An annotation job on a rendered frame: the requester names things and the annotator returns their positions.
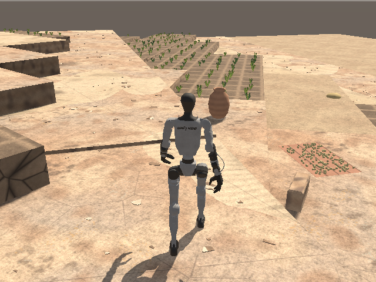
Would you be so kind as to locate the right robot forearm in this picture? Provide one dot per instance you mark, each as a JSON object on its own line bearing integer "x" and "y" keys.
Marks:
{"x": 214, "y": 161}

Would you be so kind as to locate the left robot thigh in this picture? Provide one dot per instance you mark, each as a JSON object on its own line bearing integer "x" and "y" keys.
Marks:
{"x": 173, "y": 181}

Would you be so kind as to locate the right robot hand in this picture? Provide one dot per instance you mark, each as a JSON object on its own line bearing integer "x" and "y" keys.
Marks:
{"x": 219, "y": 182}

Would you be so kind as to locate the humanoid robot torso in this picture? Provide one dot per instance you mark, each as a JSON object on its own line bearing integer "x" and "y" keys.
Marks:
{"x": 187, "y": 141}

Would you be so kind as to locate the robot left upper arm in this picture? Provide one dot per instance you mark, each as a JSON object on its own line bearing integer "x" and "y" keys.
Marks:
{"x": 167, "y": 131}

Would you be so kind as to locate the left robot forearm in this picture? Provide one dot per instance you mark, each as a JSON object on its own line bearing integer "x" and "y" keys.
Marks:
{"x": 163, "y": 151}

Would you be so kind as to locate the left robot hand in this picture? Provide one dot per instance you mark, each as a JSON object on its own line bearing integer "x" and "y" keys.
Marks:
{"x": 166, "y": 161}

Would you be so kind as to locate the robot right upper arm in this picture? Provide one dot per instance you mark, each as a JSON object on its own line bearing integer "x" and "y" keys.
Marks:
{"x": 208, "y": 134}

